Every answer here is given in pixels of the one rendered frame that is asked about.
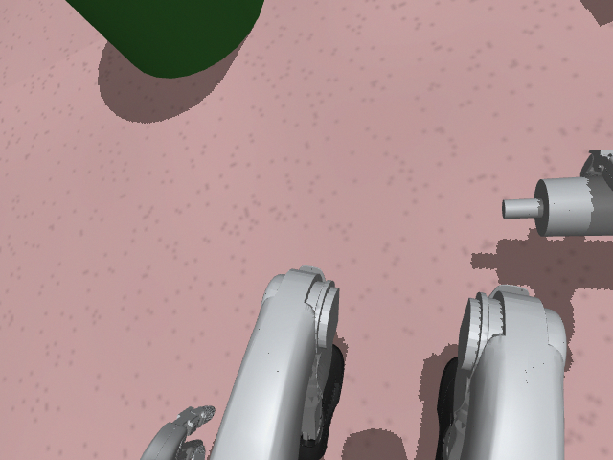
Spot right robot hand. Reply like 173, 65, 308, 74
580, 149, 613, 191

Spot right robot foot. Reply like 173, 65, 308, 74
435, 356, 458, 460

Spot left robot foot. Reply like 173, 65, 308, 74
298, 344, 344, 460

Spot left robot hand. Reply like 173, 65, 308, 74
140, 405, 216, 460

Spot bottle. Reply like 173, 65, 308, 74
502, 175, 613, 237

